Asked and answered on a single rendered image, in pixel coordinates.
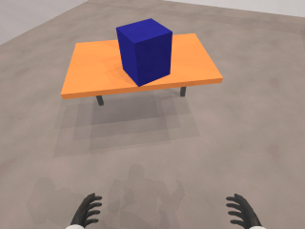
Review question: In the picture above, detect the carton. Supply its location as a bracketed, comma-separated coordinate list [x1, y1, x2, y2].
[116, 18, 173, 87]

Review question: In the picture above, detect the robot right hand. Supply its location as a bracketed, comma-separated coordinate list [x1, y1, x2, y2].
[226, 194, 262, 229]

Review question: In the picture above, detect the robot left hand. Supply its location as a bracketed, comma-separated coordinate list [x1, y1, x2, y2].
[71, 193, 102, 228]

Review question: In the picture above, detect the table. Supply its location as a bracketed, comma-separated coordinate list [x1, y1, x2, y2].
[61, 33, 223, 106]

